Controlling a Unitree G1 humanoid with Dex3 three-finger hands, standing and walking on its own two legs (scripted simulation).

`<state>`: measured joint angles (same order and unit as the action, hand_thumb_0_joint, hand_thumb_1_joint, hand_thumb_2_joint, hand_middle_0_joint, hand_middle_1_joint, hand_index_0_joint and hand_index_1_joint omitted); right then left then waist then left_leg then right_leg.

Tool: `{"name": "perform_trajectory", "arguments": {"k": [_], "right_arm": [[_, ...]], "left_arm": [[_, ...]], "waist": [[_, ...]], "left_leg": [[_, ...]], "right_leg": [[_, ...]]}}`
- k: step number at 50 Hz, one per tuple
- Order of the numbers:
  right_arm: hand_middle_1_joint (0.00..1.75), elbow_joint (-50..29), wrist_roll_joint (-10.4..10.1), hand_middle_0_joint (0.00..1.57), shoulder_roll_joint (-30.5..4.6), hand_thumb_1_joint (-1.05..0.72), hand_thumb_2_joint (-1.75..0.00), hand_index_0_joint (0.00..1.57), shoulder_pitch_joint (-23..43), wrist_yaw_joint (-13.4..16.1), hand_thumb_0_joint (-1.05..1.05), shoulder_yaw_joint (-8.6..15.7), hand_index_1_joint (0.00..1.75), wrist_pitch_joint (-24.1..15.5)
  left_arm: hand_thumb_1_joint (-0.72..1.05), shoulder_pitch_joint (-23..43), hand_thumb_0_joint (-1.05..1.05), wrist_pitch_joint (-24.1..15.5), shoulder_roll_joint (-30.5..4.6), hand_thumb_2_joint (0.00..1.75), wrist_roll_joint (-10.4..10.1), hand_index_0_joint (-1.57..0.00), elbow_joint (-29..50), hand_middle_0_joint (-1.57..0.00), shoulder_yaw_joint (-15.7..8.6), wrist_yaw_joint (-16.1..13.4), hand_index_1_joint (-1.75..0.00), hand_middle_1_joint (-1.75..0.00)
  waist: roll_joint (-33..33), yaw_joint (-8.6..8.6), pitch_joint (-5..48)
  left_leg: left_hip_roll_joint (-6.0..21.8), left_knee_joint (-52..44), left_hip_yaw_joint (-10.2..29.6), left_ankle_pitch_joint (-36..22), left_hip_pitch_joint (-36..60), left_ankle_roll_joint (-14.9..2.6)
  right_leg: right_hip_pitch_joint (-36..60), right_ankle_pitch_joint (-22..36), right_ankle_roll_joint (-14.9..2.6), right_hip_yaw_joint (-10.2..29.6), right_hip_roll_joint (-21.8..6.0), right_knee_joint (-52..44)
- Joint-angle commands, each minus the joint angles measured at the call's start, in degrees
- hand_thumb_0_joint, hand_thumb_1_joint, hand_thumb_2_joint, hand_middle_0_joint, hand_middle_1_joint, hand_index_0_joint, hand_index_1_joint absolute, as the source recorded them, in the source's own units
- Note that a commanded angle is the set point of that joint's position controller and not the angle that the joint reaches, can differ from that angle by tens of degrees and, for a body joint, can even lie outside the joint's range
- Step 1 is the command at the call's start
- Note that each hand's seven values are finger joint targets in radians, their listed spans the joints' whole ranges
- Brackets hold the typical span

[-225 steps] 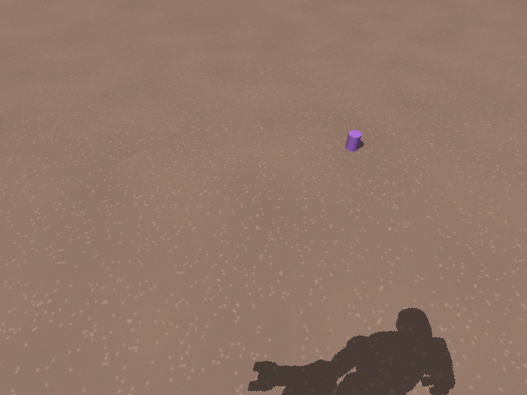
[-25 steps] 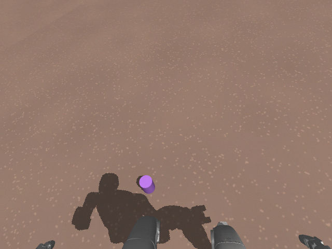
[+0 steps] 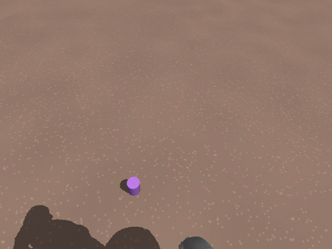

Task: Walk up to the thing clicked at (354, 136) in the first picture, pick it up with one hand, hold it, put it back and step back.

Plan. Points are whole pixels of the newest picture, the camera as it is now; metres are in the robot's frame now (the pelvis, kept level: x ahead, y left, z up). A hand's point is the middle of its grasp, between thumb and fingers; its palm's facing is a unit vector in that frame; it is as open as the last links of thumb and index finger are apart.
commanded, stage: walk up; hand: left
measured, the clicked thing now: (133, 186) +0.56 +0.16 -0.71
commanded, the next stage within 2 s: none
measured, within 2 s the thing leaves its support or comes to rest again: neither
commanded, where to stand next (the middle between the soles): +0.17 -0.05 m, yaw -2 degrees
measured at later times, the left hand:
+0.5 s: hand (100, 234) +0.19 +0.18 -0.12, palm faces -0.13 -0.88 -0.45, open 7.4 cm
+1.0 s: hand (106, 223) +0.23 +0.18 -0.17, palm faces -0.07 -0.93 -0.37, open 7.4 cm
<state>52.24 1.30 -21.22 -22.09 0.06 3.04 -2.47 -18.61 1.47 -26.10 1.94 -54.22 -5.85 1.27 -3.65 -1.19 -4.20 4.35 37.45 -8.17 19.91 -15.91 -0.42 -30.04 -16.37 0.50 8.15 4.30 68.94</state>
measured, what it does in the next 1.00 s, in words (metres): walks ahead: right foot, then left foot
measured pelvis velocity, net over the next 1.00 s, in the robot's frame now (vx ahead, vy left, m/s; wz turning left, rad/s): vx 0.09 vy -0.07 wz -0.07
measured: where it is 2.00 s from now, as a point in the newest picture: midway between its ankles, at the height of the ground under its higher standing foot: outside the picture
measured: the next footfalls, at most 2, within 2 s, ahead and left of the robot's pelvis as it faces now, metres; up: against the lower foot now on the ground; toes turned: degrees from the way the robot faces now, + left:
right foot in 0.34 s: +0.08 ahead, -0.17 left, +0.00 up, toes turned -4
left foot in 0.78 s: +0.16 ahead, +0.07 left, +0.00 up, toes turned -4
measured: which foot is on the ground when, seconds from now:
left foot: down 0.00-0.36, up 0.38-0.76, down 0.78-1.00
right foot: up 0.00-0.32, down 0.34-1.00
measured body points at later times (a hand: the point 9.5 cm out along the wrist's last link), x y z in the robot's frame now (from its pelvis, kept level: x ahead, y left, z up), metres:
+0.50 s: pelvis +0.06 -0.08 +0.00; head +0.09 -0.13 +0.44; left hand +0.19 +0.22 -0.09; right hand +0.07 -0.39 -0.15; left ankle +0.05 +0.08 -0.67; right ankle +0.09 -0.19 -0.72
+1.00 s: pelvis +0.09 -0.07 -0.01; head +0.15 -0.07 +0.43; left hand +0.23 +0.22 -0.14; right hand +0.18 -0.40 -0.13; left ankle +0.15 +0.05 -0.72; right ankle +0.07 -0.19 -0.73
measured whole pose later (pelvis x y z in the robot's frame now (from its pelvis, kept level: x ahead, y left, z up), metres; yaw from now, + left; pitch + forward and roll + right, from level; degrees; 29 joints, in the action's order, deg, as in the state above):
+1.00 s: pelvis +0.09 -0.07 -0.01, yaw -4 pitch -1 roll +0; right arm 52.3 0.5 -23.3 -6.6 -0.5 2.4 0.8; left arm -4.3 -0.9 -21.1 -0.7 -55.5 -1.8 -1.4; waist -0.4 0.2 -8.6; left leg 1.6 43.7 0.7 19.1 -23.5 0.7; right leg -17.5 -23.7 -0.8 -1.4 -0.5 42.7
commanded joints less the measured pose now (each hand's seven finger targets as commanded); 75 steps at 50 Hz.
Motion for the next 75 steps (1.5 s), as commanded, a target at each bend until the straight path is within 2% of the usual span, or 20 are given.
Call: {"name": "perform_trajectory", "arguments": {"k": [1,8,16,17,18,19,20,24,34,39,42,44,49,53,58,61,66,68,72,75], "right_arm": [[0.30,-3.5,-0.5,0.20,-17.9,-0.90,-0.90,0.20,-1.3,2.0,0.00,5.4,0.30,-3.3],[0.30,-4.7,0.1,0.20,-17.6,-0.90,-0.90,0.20,2.3,-0.1,0.00,5.1,0.30,-3.0],[0.30,-6.2,-0.4,0.20,-15.0,-0.90,-0.90,0.20,5.6,-0.5,0.00,3.1,0.30,0.4],[0.30,-5.8,-0.4,0.20,-11.9,-0.90,-0.90,0.20,2.8,-0.4,0.00,1.8,0.30,0.9],[0.30,-6.4,-0.8,0.20,-7.9,-0.90,-0.90,0.20,-0.1,-0.4,0.00,0.3,0.30,1.0],[0.30,-6.6,-1.4,0.20,-8.5,-0.90,-0.90,0.20,-0.1,-0.4,0.00,0.3,0.30,1.4],[0.30,-6.5,-1.3,0.20,-14.2,-0.90,-0.90,0.20,3.8,0.4,0.00,2.1,0.30,1.7],[0.30,-1.4,-2.5,0.20,-14.5,-0.90,-0.90,0.20,-0.7,1.0,0.00,2.2,0.30,1.6],[0.30,-1.8,-0.7,0.20,-11.3,-0.90,-0.90,0.20,6.4,0.5,0.00,1.8,0.30,1.9],[0.30,-1.2,-0.4,0.20,-11.3,-0.90,-0.90,0.20,5.9,0.3,0.00,2.7,0.30,1.4],[0.30,-2.8,-0.8,0.20,-17.9,-0.90,-0.90,0.20,10.6,0.3,0.00,3.8,0.30,1.0],[0.30,-3.0,-0.4,0.20,-15.8,-0.90,-0.90,0.20,13.3,0.3,0.00,3.2,0.30,1.6],[0.30,-3.7,-1.5,0.20,-12.9,-0.90,-0.90,0.20,17.9,0.2,0.00,2.0,0.30,2.7],[0.30,-1.9,-1.3,0.20,-12.4,-0.90,-0.90,0.20,15.3,0.8,0.00,2.4,0.30,3.1],[0.30,-1.7,-0.6,0.20,-15.7,-0.90,-0.90,0.20,18.0,-0.5,0.00,3.0,0.30,2.0],[0.30,-1.3,-1.1,0.20,-14.2,-0.90,-0.90,0.20,21.0,-0.6,0.00,2.2,0.30,2.4],[0.30,0.4,-0.6,0.20,-13.2,-0.90,-0.90,0.20,18.5,-1.1,0.00,2.7,0.30,3.8],[0.30,0.9,-0.3,0.20,-12.8,-0.90,-0.90,0.20,17.0,-1.6,0.00,2.9,0.30,3.6],[0.30,-0.3,0.8,0.20,-17.0,-0.90,-0.90,0.20,19.2,-1.7,0.00,3.9,0.30,2.9],[0.30,-1.6,1.1,0.20,-15.7,-0.90,-0.90,0.20,21.7,-1.2,0.00,3.6,0.30,2.8]], "left_arm": [[0.90,4.4,0.00,-1.6,-11.1,0.90,-0.3,-0.20,5.6,-0.20,-2.4,0.9,-0.30,-0.30],[0.90,4.3,0.00,-2.4,-8.6,0.90,-1.6,-0.20,3.6,-0.20,-1.0,1.6,-0.30,-0.30],[0.90,1.3,0.00,-3.8,-8.0,0.90,-0.8,-0.20,0.6,-0.20,-1.1,0.3,-0.30,-0.30],[0.90,-0.5,0.00,-4.4,-9.6,0.90,-0.6,-0.20,-0.1,-0.20,-1.8,-0.4,-0.30,-0.30],[0.90,0.0,0.00,-4.9,-13.7,0.90,-0.2,-0.20,0.6,-0.20,-2.9,-1.2,-0.30,-0.30],[0.90,1.0,0.00,-5.3,-16.4,0.90,-0.1,-0.20,3.2,-0.20,-2.9,-1.7,-0.30,-0.30],[0.90,1.4,0.00,-5.1,-18.3,0.90,-0.7,-0.20,3.3,-0.20,-3.1,-1.8,-0.30,-0.30],[0.90,7.8,0.00,-5.0,-11.4,0.90,-2.0,-0.20,4.4,-0.20,-1.4,-2.5,-0.30,-0.30],[0.90,9.3,0.00,-5.0,-9.9,0.90,-1.9,-0.20,5.3,-0.20,-0.7,-3.7,-0.30,-0.30],[0.90,11.8,0.00,-3.5,-9.9,0.90,-2.5,-0.20,5.4,-0.20,-0.1,-3.8,-0.30,-0.30],[0.90,11.3,0.00,-2.5,-6.3,0.90,-3.6,-0.20,4.7,-0.20,1.0,-3.9,-0.30,-0.30],[0.90,11.4,0.00,-2.4,-6.9,0.90,-3.0,-0.20,2.8,-0.20,1.0,-3.9,-0.30,-0.30],[0.90,7.7,0.00,-3.7,-8.0,0.90,-2.3,-0.20,-0.8,-0.20,0.6,-3.9,-0.30,-0.30],[0.90,16.3,0.00,-4.3,-14.0,0.90,-1.2,-0.20,1.2,-0.20,-0.1,-4.2,-0.30,-0.30],[0.90,15.4,0.00,-3.9,-8.0,0.90,-1.6,-0.20,0.3,-0.20,1.4,-3.5,-0.30,-0.30],[0.90,12.6,0.00,-4.4,-8.2,0.90,-1.7,-0.20,-2.3,-0.20,1.2,-3.6,-0.30,-0.30],[0.90,18.5,0.00,-4.0,-12.3,0.90,-1.0,-0.20,-0.4,-0.20,0.6,-3.4,-0.30,-0.30],[0.90,19.6,0.00,-3.7,-10.7,0.90,-0.8,-0.20,-0.1,-0.20,1.0,-3.3,-0.30,-0.30],[0.90,13.2,0.00,-2.2,-8.6,0.90,-1.6,-0.20,-2.0,-0.20,0.8,-3.1,-0.30,-0.30],[0.90,8.5,0.00,-2.4,-8.4,0.90,-1.8,-0.20,-3.8,-0.20,0.2,-2.7,-0.30,-0.30]], "waist": [[10.4,-1.86,-0.9],[18.1,-1.27,-5.3],[8.8,2.43,1.6],[0.9,3.30,4.6],[-11.3,3.17,3.7],[-10.5,2.93,2.4],[-7.9,5.01,1.5],[-6.4,0.89,2.9],[-7.0,2.73,5.2],[-2.0,0.43,7.6],[14.4,1.54,10.0],[16.4,1.44,8.8],[12.6,3.86,11.9],[-1.7,0.19,7.5],[5.2,1.00,6.5],[3.1,2.83,8.4],[-2.2,-0.68,5.8],[-0.9,-1.61,4.9],[11.1,1.01,2.8],[10.6,2.77,2.8]], "left_leg": [[15.7,-23.7,24.6,14.0,18.1,-1.86],[12.8,-26.5,9.6,9.8,9.2,-7.55],[10.3,-5.7,-0.8,2.6,-2.9,-7.09],[7.4,4.9,-1.8,3.2,-4.6,-5.96],[3.0,13.8,-1.0,10.2,-11.2,-3.51],[-2.8,21.6,5.5,13.4,-17.4,-0.97],[-1.7,25.9,9.8,14.5,-17.5,-1.04],[-1.2,23.9,15.7,6.6,-15.7,-1.00],[-2.6,9.2,8.1,0.7,-7.0,-0.23],[-2.7,-5.0,8.2,-19.2,2.9,-2.76],[12.1,-8.3,27.3,-33.5,4.1,-13.86],[11.6,-8.5,25.7,-34.5,0.6,-14.20],[3.2,2.4,16.4,-30.1,-0.7,-5.57],[-2.5,10.0,11.9,2.5,-2.8,-1.34],[6.5,-6.7,23.8,-24.0,4.0,-9.09],[4.4,-4.2,21.3,-24.9,-2.6,-7.59],[-3.8,4.2,11.3,0.7,0.8,-1.81],[-2.5,-2.4,13.8,0.4,3.4,-2.95],[10.3,-23.2,37.5,14.6,-4.5,-11.28],[7.8,-21.1,30.8,10.1,-5.8,-9.28]], "right_leg": [[-17.5,2.2,0.19,4.9,-4.0,-3.7],[-6.1,3.0,0.91,-3.4,-6.1,-18.0],[21.2,3.6,-0.89,-11.2,-5.2,-35.9],[25.2,0.6,-1.44,-8.3,-4.9,-39.3],[25.8,-5.7,-3.68,6.5,-12.0,-46.2],[24.7,-11.5,-9.27,24.7,-21.5,-53.2],[21.4,-10.6,-14.70,30.1,-25.6,-54.7],[20.5,0.9,-9.84,9.0,-17.7,-49.1],[18.8,45.0,-11.51,-0.5,-20.3,-36.9],[14.0,30.1,-6.82,-3.3,-16.6,-28.0],[10.3,-2.8,-1.72,-9.8,-5.0,-16.9],[12.3,-15.4,-1.98,-7.3,-5.4,-18.5],[20.8,9.6,-3.25,-5.4,-8.3,-34.8],[13.2,22.7,-14.53,12.5,-25.3,-39.8],[9.2,5.4,-1.86,-7.5,-7.0,-27.6],[19.1,5.2,-2.38,-5.1,-8.6,-33.8],[10.1,4.0,-9.88,5.5,-21.0,-42.2],[6.6,-2.5,-6.86,0.9,-17.6,-40.9],[8.8,-17.4,-1.77,-7.3,-5.1,-18.9],[11.1,-14.0,-2.70,-6.8,-6.3,-20.3]]}}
